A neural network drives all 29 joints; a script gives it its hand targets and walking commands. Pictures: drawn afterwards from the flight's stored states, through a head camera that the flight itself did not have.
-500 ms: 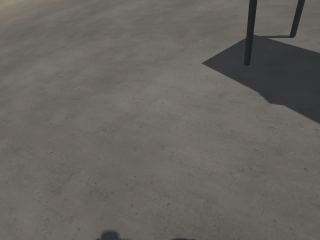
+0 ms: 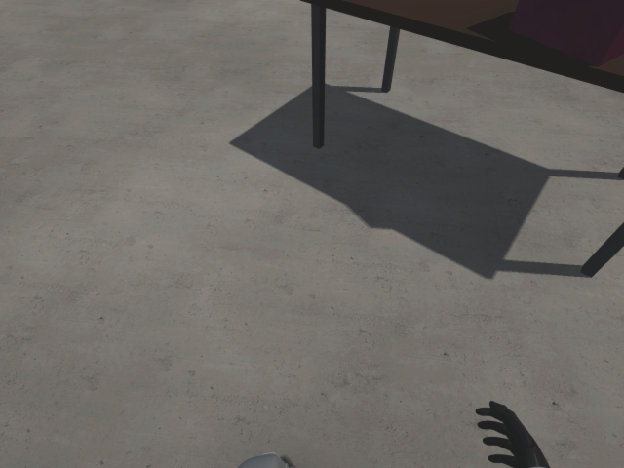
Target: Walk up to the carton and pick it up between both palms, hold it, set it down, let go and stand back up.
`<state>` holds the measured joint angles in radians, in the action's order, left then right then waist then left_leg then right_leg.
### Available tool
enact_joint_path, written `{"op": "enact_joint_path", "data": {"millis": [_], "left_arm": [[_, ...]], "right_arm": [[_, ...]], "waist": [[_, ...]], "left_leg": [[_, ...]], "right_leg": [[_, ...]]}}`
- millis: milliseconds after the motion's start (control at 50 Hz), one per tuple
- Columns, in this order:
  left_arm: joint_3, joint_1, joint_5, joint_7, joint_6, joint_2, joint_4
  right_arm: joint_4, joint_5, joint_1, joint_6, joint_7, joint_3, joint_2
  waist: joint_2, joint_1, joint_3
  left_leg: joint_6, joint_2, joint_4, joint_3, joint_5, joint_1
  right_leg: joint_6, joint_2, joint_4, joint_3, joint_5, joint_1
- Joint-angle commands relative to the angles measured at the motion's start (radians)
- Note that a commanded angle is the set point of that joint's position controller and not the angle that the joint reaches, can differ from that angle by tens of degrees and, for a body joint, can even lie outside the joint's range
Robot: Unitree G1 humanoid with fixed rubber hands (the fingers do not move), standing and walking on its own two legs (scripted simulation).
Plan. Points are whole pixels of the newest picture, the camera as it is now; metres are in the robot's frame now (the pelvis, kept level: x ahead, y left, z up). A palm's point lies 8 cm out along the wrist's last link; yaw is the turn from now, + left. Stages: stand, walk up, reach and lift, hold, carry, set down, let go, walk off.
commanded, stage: walk up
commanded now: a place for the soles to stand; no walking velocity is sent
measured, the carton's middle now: out of the picture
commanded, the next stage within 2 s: none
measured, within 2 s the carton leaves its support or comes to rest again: neither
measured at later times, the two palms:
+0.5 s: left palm (282, 285) +0.42 +0.10 -0.10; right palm (582, 420) +0.23 -0.37 -0.16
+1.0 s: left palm (305, 198) +0.67 +0.07 -0.13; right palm (569, 291) +0.42 -0.39 -0.09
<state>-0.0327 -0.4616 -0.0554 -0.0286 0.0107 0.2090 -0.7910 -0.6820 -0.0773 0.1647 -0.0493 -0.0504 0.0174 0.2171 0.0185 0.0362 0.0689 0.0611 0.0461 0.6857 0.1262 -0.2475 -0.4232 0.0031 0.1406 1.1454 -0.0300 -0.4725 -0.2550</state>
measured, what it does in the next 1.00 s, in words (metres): walks ahead, turning right: right foot, then left foot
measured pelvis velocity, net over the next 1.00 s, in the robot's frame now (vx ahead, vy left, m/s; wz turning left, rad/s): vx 0.49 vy -0.13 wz -0.50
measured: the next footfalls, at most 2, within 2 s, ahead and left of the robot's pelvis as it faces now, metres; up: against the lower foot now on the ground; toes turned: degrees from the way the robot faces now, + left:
right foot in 0.34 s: +0.35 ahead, -0.25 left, +0.00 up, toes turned -21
left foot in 0.82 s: +0.62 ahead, -0.08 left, +0.00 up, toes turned -17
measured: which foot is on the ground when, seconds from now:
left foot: down 0.00-0.38, up 0.40-0.80, down 0.82-1.00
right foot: up 0.00-0.32, down 0.34-0.84, up 0.86-1.00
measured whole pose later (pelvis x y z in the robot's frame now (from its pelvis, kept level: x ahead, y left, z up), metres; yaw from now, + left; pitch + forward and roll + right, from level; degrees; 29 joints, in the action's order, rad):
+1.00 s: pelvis +0.49 -0.13 -0.01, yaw -28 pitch -6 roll -1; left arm -0.05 -0.38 -0.06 -0.03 0.02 0.29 -0.74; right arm -0.68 -0.03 0.40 -0.05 0.00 0.02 0.24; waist 0.05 -0.02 0.04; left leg 0.03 0.11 0.80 0.16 -0.37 -0.32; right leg 0.00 0.02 1.30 -0.02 -0.42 -0.44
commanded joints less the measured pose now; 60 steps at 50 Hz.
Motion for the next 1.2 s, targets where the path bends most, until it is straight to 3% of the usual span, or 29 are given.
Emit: {"op": "enact_joint_path", "data": {"millis": [0, 100, 160, 240, 280, 300, 320, 340, 360, 380, 400, 420, 460, 480, 520, 600, 680, 720, 760, 780, 800, 820, 840, 860, 900, 940, 1000, 1060, 1180], "left_arm": [[-0.069, 0.011, 0.006, -0.033, -0.008, 0.155, 0.147], [-0.043, 0.118, 0.037, -0.072, -0.009, 0.069, 0.186], [-0.049, 0.154, 0.039, -0.081, -0.033, 0.082, 0.188], [-0.079, 0.192, 0.016, -0.068, -0.045, 0.135, 0.181], [-0.094, 0.114, 0.012, -0.052, -0.054, 0.175, 0.165], [-0.109, 0.009, 0.006, -0.036, -0.061, 0.220, 0.132], [-0.128, -0.132, 0.004, -0.011, -0.065, 0.290, 0.089], [-0.137, -0.181, -0.002, 0.010, -0.065, 0.375, 0.084], [-0.131, -0.113, 0.029, 0.021, -0.059, 0.421, 0.113], [-0.133, -0.067, 0.050, 0.036, -0.046, 0.407, 0.111], [-0.118, -0.036, 0.048, 0.049, -0.041, 0.379, 0.126], [-0.107, -0.016, 0.038, 0.060, -0.039, 0.355, 0.146], [-0.089, 0.044, 0.029, 0.064, -0.043, 0.303, 0.154], [-0.079, 0.074, 0.028, 0.055, -0.049, 0.274, 0.153], [-0.068, 0.087, 0.025, 0.039, -0.061, 0.235, 0.154], [-0.059, 0.049, 0.011, 0.034, -0.088, 0.216, 0.149], [-0.065, 0.094, 0.012, 0.025, -0.089, 0.239, 0.154], [-0.065, 0.104, 0.013, 0.019, -0.081, 0.240, 0.149], [-0.049, 0.089, 0.008, 0.012, -0.071, 0.191, 0.149], [-0.030, 0.031, 0.008, 0.006, -0.067, 0.128, 0.152], [-0.014, -0.023, 0.013, 0.000, -0.063, 0.075, 0.178], [-0.044, -0.055, 0.011, 0.007, -0.039, 0.162, 0.181], [-0.051, -0.042, -0.006, 0.008, -0.019, 0.205, 0.177], [-0.058, 0.012, -0.016, 0.008, -0.014, 0.225, 0.179], [-0.057, 0.096, -0.007, 0.005, -0.021, 0.213, 0.173], [-0.052, 0.081, 0.018, -0.007, -0.021, 0.175, 0.163], [-0.047, 0.091, 0.031, -0.023, -0.014, 0.144, 0.154], [-0.047, 0.147, 0.033, -0.035, -0.015, 0.139, 0.166], [-0.039, 0.299, 0.031, -0.041, -0.041, 0.101, 0.222]], "right_arm": [[0.013, 0.023, 0.117, -0.043, -0.010, 0.054, 0.172], [0.011, 0.031, -0.002, -0.078, 0.027, 0.053, 0.208], [0.023, 0.023, -0.006, -0.082, 0.036, 0.065, 0.228], [-0.008, 0.024, 0.105, -0.058, 0.034, 0.080, 0.256], [-0.015, 0.023, 0.123, -0.035, 0.035, 0.078, 0.267], [-0.015, 0.018, 0.149, -0.021, 0.039, 0.068, 0.251], [-0.009, 0.018, 0.212, -0.009, 0.049, 0.050, 0.218], [0.030, 0.029, 0.258, 0.001, 0.067, 0.034, 0.174], [0.065, 0.068, 0.302, 0.005, 0.077, 0.045, 0.199], [0.061, 0.068, 0.265, 0.017, 0.077, 0.052, 0.248], [0.069, 0.068, 0.223, 0.015, 0.080, 0.055, 0.264], [0.088, 0.062, 0.182, 0.005, 0.084, 0.053, 0.250], [0.092, 0.045, 0.185, -0.007, 0.090, 0.048, 0.200], [0.087, 0.043, 0.208, -0.009, 0.090, 0.045, 0.184], [0.083, 0.045, 0.224, -0.007, 0.090, 0.040, 0.172], [0.129, 0.051, 0.121, 0.002, 0.101, 0.032, 0.134], [0.142, 0.048, 0.123, -0.012, 0.103, 0.034, 0.112], [0.124, 0.040, 0.205, -0.018, 0.095, 0.052, 0.135], [0.081, 0.031, 0.379, -0.021, 0.075, 0.081, 0.185], [0.066, 0.020, 0.451, -0.025, 0.062, 0.097, 0.235], [0.088, 0.010, 0.461, -0.025, 0.050, 0.104, 0.310], [0.105, 0.023, 0.363, -0.008, 0.040, 0.111, 0.346], [0.113, 0.038, 0.296, 0.001, 0.035, 0.111, 0.342], [0.116, 0.053, 0.288, -0.005, 0.039, 0.098, 0.313], [0.110, 0.052, 0.297, -0.026, 0.038, 0.071, 0.259], [0.090, 0.043, 0.255, -0.034, 0.040, 0.057, 0.225], [0.069, 0.038, 0.217, -0.039, 0.040, 0.058, 0.228], [0.048, 0.030, 0.253, -0.042, 0.034, 0.054, 0.226], [0.005, 0.035, 0.349, -0.028, 0.036, 0.050, 0.243]], "waist": [[-0.040, -0.079, 0.040], [-0.182, -0.026, 0.167], [-0.215, -0.019, 0.165], [-0.135, -0.044, 0.122], [-0.050, 0.004, 0.078], [0.059, 0.054, 0.012], [0.195, 0.113, -0.110], [0.380, 0.119, -0.165], [0.414, 0.065, -0.198], [0.313, 0.069, -0.197], [0.270, 0.066, -0.180], [0.227, 0.066, -0.151], [0.179, 0.022, -0.078], [0.171, -0.005, -0.065], [0.155, -0.022, -0.073], [0.073, -0.003, -0.025], [0.083, -0.019, -0.034], [0.042, -0.060, -0.068], [-0.076, -0.139, -0.119], [-0.229, -0.163, -0.163], [-0.396, -0.152, -0.149], [-0.308, -0.092, -0.076], [-0.293, -0.069, 0.021], [-0.267, -0.075, 0.104], [-0.197, -0.095, 0.183], [-0.161, -0.067, 0.183], [-0.190, -0.044, 0.171], [-0.161, -0.061, 0.160], [-0.112, -0.115, 0.100]], "left_leg": [[0.159, 0.356, -0.424, -0.335, -0.158, 0.282], [0.179, 0.308, -0.512, -0.073, -0.109, 0.055], [0.154, 0.282, -0.490, 0.068, -0.104, -0.003], [0.157, 0.313, -0.443, 0.085, -0.160, 0.086], [0.141, 0.305, -0.264, 0.120, -0.050, 0.117], [0.115, 0.259, -0.034, 0.166, 0.060, 0.112], [0.075, 0.178, 0.286, 0.196, 0.104, 0.092], [0.023, 0.083, 0.571, 0.159, -0.151, -0.066], [-0.031, -0.034, 0.668, 0.018, -0.314, -0.245], [-0.032, 0.008, 0.730, -0.069, -0.299, -0.244], [-0.035, 0.031, 0.764, -0.091, -0.249, -0.258], [-0.033, 0.063, 0.781, -0.112, -0.185, -0.255], [-0.036, 0.115, 0.710, -0.137, -0.141, -0.187], [-0.037, 0.120, 0.654, -0.143, -0.143, -0.152], [-0.047, 0.111, 0.561, -0.144, -0.148, -0.128], [-0.074, 0.107, 0.313, -0.120, -0.094, -0.175], [-0.061, 0.091, 0.049, -0.087, 0.059, 0.016], [-0.045, 0.065, -0.024, -0.061, 0.133, 0.191], [-0.029, 0.027, -0.032, -0.051, 0.075, 0.444], [-0.005, 0.111, -0.102, -0.172, -0.130, 0.530], [0.068, 0.365, -0.340, -0.607, -0.538, 0.518], [0.141, 0.468, -0.532, -0.858, -0.840, 0.397], [0.177, 0.493, -0.593, -0.917, -0.945, 0.302], [0.172, 0.467, -0.601, -0.861, -0.864, 0.256], [0.112, 0.387, -0.534, -0.574, -0.530, 0.181], [0.075, 0.315, -0.508, -0.370, -0.381, 0.095], [0.114, 0.309, -0.533, -0.274, -0.376, 0.060], [0.142, 0.323, -0.531, -0.198, -0.292, 0.128], [0.108, 0.284, -0.423, -0.020, 0.025, 0.267]], "right_leg": [[-0.022, -0.203, 0.204, -0.102, 0.159, -0.443], [-0.020, -0.289, -0.101, -0.045, 0.250, -0.351], [0.002, -0.310, -0.325, 0.029, 0.367, -0.203], [0.023, -0.272, -0.391, 0.111, 0.399, -0.114], [0.049, -0.222, -0.439, 0.148, 0.339, 0.001], [0.069, -0.174, -0.458, 0.141, 0.269, 0.128], [0.111, -0.119, -0.462, 0.078, 0.130, 0.281], [0.192, -0.312, -0.608, -0.335, -0.062, 0.364], [0.312, -0.448, -0.829, -0.824, -0.124, 0.449], [0.342, -0.487, -0.908, -0.879, -0.207, 0.429], [0.313, -0.477, -0.919, -0.794, -0.142, 0.391], [0.279, -0.460, -0.891, -0.665, 0.043, 0.326], [0.242, -0.410, -0.816, -0.426, 0.311, 0.130], [0.240, -0.385, -0.798, -0.369, 0.343, 0.071], [0.249, -0.367, -0.790, -0.322, 0.338, 0.039], [0.275, -0.364, -0.811, -0.290, 0.382, -0.003], [0.231, -0.320, -0.761, -0.225, 0.327, -0.099], [0.202, -0.313, -0.689, -0.236, 0.193, -0.167], [0.145, -0.249, -0.473, -0.195, 0.093, -0.287], [0.100, -0.154, -0.213, -0.101, 0.049, -0.345], [0.031, -0.047, 0.076, -0.017, -0.137, -0.478], [0.008, -0.068, 0.160, -0.039, -0.138, -0.517], [-0.002, -0.122, 0.210, -0.029, -0.113, -0.527], [-0.007, -0.152, 0.230, -0.041, -0.045, -0.546], [-0.009, -0.188, 0.206, -0.078, 0.093, -0.529], [-0.007, -0.196, 0.134, -0.091, 0.153, -0.438], [-0.017, -0.205, 0.074, -0.054, 0.200, -0.402], [-0.023, -0.224, -0.041, -0.040, 0.264, -0.442], [0.001, -0.202, -0.399, 0.054, 0.350, -0.331]]}}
